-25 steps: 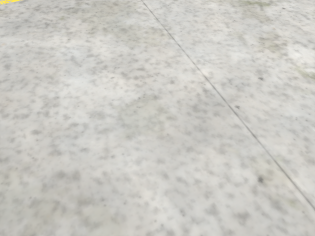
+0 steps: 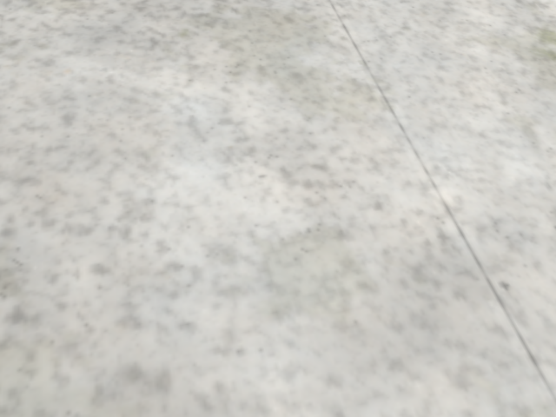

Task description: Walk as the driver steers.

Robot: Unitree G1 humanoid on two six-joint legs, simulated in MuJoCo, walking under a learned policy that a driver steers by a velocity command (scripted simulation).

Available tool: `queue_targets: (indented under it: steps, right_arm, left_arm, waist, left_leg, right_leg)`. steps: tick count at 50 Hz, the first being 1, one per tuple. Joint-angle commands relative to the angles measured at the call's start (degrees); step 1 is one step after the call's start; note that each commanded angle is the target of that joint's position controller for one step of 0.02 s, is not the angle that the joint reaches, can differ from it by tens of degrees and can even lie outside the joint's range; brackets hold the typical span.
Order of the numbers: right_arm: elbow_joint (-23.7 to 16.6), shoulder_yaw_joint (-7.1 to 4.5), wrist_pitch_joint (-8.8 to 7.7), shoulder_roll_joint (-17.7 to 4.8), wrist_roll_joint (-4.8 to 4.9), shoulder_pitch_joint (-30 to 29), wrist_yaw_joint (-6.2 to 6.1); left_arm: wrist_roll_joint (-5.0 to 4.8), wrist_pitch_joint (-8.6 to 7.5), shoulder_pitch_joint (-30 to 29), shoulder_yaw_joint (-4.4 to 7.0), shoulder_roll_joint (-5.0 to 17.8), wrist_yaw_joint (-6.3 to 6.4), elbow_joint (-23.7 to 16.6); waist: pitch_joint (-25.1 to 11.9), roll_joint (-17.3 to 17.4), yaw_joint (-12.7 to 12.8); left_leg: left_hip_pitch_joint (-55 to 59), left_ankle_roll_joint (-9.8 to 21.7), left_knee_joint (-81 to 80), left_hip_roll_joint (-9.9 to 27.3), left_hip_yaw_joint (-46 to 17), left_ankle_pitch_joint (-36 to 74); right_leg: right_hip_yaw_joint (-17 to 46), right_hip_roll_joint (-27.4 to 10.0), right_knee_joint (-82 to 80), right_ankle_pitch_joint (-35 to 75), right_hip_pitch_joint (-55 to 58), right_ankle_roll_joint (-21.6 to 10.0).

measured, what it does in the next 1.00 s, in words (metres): walks ahead: right foot, then left foot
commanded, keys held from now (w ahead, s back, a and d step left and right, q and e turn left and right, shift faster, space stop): w+q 0.06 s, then q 0.06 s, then no key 0.88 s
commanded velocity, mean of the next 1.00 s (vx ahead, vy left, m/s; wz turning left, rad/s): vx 0.15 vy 0.00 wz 0.20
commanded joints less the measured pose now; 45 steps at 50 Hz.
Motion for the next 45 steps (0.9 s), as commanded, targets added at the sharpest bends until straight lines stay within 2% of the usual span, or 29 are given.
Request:
queue_targets:
  steps: [1, 3, 6, 8, 9, 10, 11, 12, 13, 14, 15, 16, 17, 18, 20, 22, 24, 26, 27, 28, 29, 30, 31, 32, 34, 36, 45]
  right_arm:
    - [-3.77, -2.85, -0.57, -10.09, 0.41, -0.81, -1.24]
    - [-3.0, -3.03, -0.28, -10.6, 0.53, 1.0, -1.47]
    - [-1.82, -3.19, 0.82, -10.28, 0.73, 2.86, -1.99]
    - [-1.94, -3.12, 1.52, -9.51, 0.39, 2.11, -2.6]
    - [-2.32, -2.95, 1.76, -8.77, 0.27, 0.9, -2.79]
    - [-2.95, -2.47, 1.78, -7.38, 0.23, -0.2, -2.76]
    - [-4.48, -1.36, 1.62, -4.5, -0.68, 0.09, -2.68]
    - [-2.93, -0.32, 1.5, -1.15, -0.26, 12.59, -2.4]
    - [-1.5, -1.1, 1.68, -7.09, 0.31, 15.77, -2.24]
    - [-1.6, -2.02, 2.49, -10.03, 0.73, 8.6, -2.49]
    - [-2.44, -2.13, 3.36, -10.26, 0.4, 3.59, -2.99]
    - [-3.13, -2.12, 4.21, -9.62, -0.21, 1.09, -3.25]
    - [-3.39, -1.79, 4.86, -7.77, -0.29, 1.02, -3.17]
    - [-3.12, -1.28, 5.16, -5.75, -0.32, 1.71, -3.14]
    - [-2.71, -0.48, 4.82, -3.39, -0.74, 1.97, -3.23]
    - [-2.46, -0.29, 4.64, -3.41, -0.81, 1.01, -3.09]
    - [-2.05, -0.53, 5.05, -4.24, -0.69, 0.23, -2.86]
    - [-1.78, -0.46, 5.3, -3.76, -1.21, -0.88, -2.53]
    - [-2.62, -0.4, 5.3, -4.24, -1.97, -2.69, -2.55]
    - [-3.74, -0.56, 5.19, -6.06, -2.42, -3.78, -2.77]
    - [-3.26, -1.44, 5.25, -9.72, -1.91, -5.65, -2.87]
    - [-2.99, -1.07, 4.88, -6.85, -1.84, -5.81, -2.5]
    - [-2.8, -0.44, 4.39, -4.8, -2.24, -5.96, -2.3]
    - [-2.72, -0.29, 3.91, -4.45, -2.35, -6.39, -2.23]
    - [-2.43, -0.23, 2.95, -4.31, -1.89, -6.01, -2.21]
    - [-2.07, -0.27, 2.59, -4.53, -1.55, -5.1, -2.29]
    - [-0.54, -0.21, 2.6, -4.04, -1.31, -4.74, -2.32]
  left_arm:
    - [-0.1, -0.42, -3.46, 0.42, 2.35, 0.0, -4.01]
    - [-0.64, -0.82, -7.06, 0.32, 2.31, -0.47, -5.02]
    - [-0.48, -1.44, -8.62, 1.14, 4.26, -0.98, -6.05]
    - [-0.27, -1.87, -5.97, 1.77, 5.44, -1.32, -5.2]
    - [-0.02, -2.1, -3.09, 2.06, 5.72, -1.28, -4.31]
    - [0.75, -2.42, 0.55, 2.37, 6.29, -1.02, -3.51]
    - [1.92, -2.61, 5.92, 2.75, 9.06, -0.71, -3.43]
    - [2.13, -1.55, 8.39, 3.12, 10.83, -0.73, -2.51]
    - [-0.41, -0.5, 9.37, 3.1, 8.77, -1.23, -2.22]
    - [-0.81, 0.07, 6.61, 2.14, 5.47, -1.19, -3.38]
    - [-0.26, 0.69, 3.09, 1.18, 3.49, -1.18, -3.56]
    - [-0.03, 1.08, 0.38, 0.33, 1.87, -1.25, -3.54]
    - [0.46, 1.34, -1.5, -0.06, 1.38, -1.28, -2.93]
    - [0.73, 1.46, -2.44, 0.06, 1.74, -1.37, -2.26]
    - [0.67, 1.63, -2.73, 0.54, 3.04, -1.21, -1.21]
    - [0.05, 1.94, -1.66, 0.97, 4.37, -0.94, -0.12]
    - [-0.53, 2.61, -1.97, 0.94, 4.89, -0.81, 0.48]
    - [-0.91, 3.19, -3.07, 0.33, 3.89, -0.87, 0.88]
    - [-0.77, 3.16, -1.57, -0.32, 2.34, -1.03, 1.71]
    - [-0.02, 2.97, -0.28, -0.87, 1.17, -1.26, 2.26]
    - [0.25, 2.87, 2.7, -0.63, 1.43, -1.44, 2.55]
    - [0.38, 3.03, 0.94, -0.59, 2.02, -1.22, 3.02]
    - [0.14, 3.2, 0.02, -0.5, 2.27, -1.02, 3.08]
    - [-0.01, 3.37, 0.23, -0.56, 1.9, -0.73, 3.59]
    - [0.08, 3.52, 1.5, -0.55, 1.95, -0.49, 4.56]
    - [-0.07, 3.42, 1.5, -0.55, 1.92, -0.44, 5.36]
    - [-0.68, 4.5, 0.75, -0.31, 2.46, 0.16, 9.57]
  waist:
    - [-2.67, 6.06, 0.22]
    - [-2.31, 6.71, -1.27]
    - [-2.44, 7.65, -1.18]
    - [-4.1, 9.02, 0.12]
    - [-5.25, 9.36, 1.62]
    - [-7.64, 8.47, 3.77]
    - [-15.4, 2.72, 5.52]
    - [-23.24, -13.5, 1.13]
    - [-25.65, -11.38, 1.71]
    - [-18.1, -5.66, 3.83]
    - [-13.62, -2.0, 3.71]
    - [-9.77, -1.77, 2.91]
    - [-7.73, -3.43, 1.09]
    - [-6.46, -5.21, 0.28]
    - [-7.62, -6.67, 0.25]
    - [-10.48, -6.25, 1.1]
    - [-10.75, -5.32, 1.05]
    - [-8.31, -4.5, 0.2]
    - [-6.74, -3.41, 0.51]
    - [-6.14, -0.51, 1.33]
    - [-3.96, 6.46, 4.88]
    - [-3.05, 6.87, 3.14]
    - [-1.76, 6.51, 2.87]
    - [-1.45, 6.56, 3.08]
    - [-2.18, 6.54, 3.26]
    - [-3.43, 5.07, 2.97]
    - [-4.18, 2.4, 3.0]
  left_leg:
    - [-3.05, 7.91, -6.36, 10.86, -8.85, 10.52]
    - [-3.45, 6.76, -5.92, 11.0, -10.09, 6.62]
    - [0.76, 4.83, 0.42, 11.62, -13.58, 12.81]
    - [4.76, 3.36, 5.69, 12.78, -15.66, 17.0]
    - [5.68, 2.26, 9.13, 12.21, -15.81, 19.47]
    - [5.12, 0.3, 14.86, 9.39, -14.22, 21.61]
    - [-0.91, -2.19, 27.8, 5.91, -11.3, 9.94]
    - [-16.99, -6.26, 45.97, -2.49, -7.15, -31.56]
    - [-21.83, -7.35, 53.42, 0.93, -8.21, -31.55]
    - [-24.23, -8.53, 56.17, 2.7, -7.3, -27.15]
    - [-23.86, -9.12, 54.25, 4.25, -5.3, -23.64]
    - [-22.03, -9.64, 51.06, 5.83, -4.69, -21.79]
    - [-17.46, -9.7, 45.63, 7.61, -3.96, -20.3]
    - [-13.38, -9.84, 39.71, 7.68, -1.78, -19.32]
    - [-8.06, -10.15, 30.16, 7.48, 1.0, -18.09]
    - [-4.27, -9.85, 23.56, 7.82, 1.44, -12.6]
    - [-0.6, -9.06, 17.63, 7.71, 2.08, -7.2]
    - [4.51, -7.37, 9.0, 7.02, 3.08, -0.54]
    - [6.48, -6.14, 5.68, 8.43, 1.08, 2.15]
    - [8.27, -4.37, 4.33, 12.64, -3.37, 4.95]
    - [2.8, -2.14, 5.6, 13.11, -4.12, -2.34]
    - [-2.4, -2.01, 4.48, 11.35, -3.05, -10.8]
    - [-4.35, -2.9, 3.77, 10.59, -2.65, -12.15]
    - [-4.76, -3.82, 3.93, 10.21, -2.3, -9.3]
    - [-3.25, -4.53, 5.4, 10.07, -1.96, -2.43]
    - [-1.91, -4.59, 6.72, 9.87, -1.64, 1.85]
    - [-0.6, -4.4, 7.52, 8.95, -0.68, 8.06]
  right_leg:
    - [-2.18, 3.05, -11.93, 11.0, 4.88, 1.39]
    - [-2.36, 4.75, -17.73, 15.31, 7.8, 1.21]
    - [-1.04, 6.86, -23.24, 14.56, 9.87, -0.13]
    - [-0.64, 6.84, -24.52, 12.56, 11.8, -1.86]
    - [-1.31, 6.71, -26.11, 13.38, 14.89, -3.13]
    - [-2.18, 5.47, -29.24, 19.58, 21.46, -4.73]
    - [5.13, -3.64, -25.55, 36.64, 35.74, -8.18]
    - [23.61, -18.12, -22.66, 50.89, 54.05, -19.82]
    - [31.97, -19.99, -25.53, 33.06, 53.46, -21.32]
    - [25.52, -16.12, -27.73, 24.15, 46.99, -18.8]
    - [19.7, -12.94, -29.27, 19.96, 40.15, -16.56]
    - [16.0, -10.82, -30.82, 19.09, 33.36, -15.99]
    - [12.45, -8.4, -32.64, 18.0, 27.3, -14.94]
    - [8.62, -5.9, -33.97, 18.98, 23.37, -14.37]
    - [4.96, -4.81, -33.65, 26.75, 22.22, -15.3]
    - [4.97, -6.09, -33.06, 28.1, 24.24, -16.26]
    - [5.2, -6.38, -33.31, 18.36, 23.63, -15.91]
    - [4.55, -4.36, -33.71, 2.61, 19.46, -13.41]
    - [4.39, -2.9, -34.01, -5.04, 17.04, -10.58]
    - [3.2, -1.02, -32.47, -11.26, 14.83, -7.57]
    - [-1.22, 3.52, -31.76, -13.62, 15.77, -5.17]
    - [-3.06, 4.45, -29.79, -11.03, 19.96, -3.72]
    - [-3.02, 4.39, -28.88, -9.07, 20.95, -3.65]
    - [-2.91, 4.04, -28.19, -7.13, 21.56, -4.09]
    - [-3.13, 4.09, -27.08, -2.51, 22.13, -4.47]
    - [-3.16, 3.91, -26.28, 1.23, 23.16, -4.55]
    - [-2.92, 3.46, -24.94, 7.2, 26.37, -4.05]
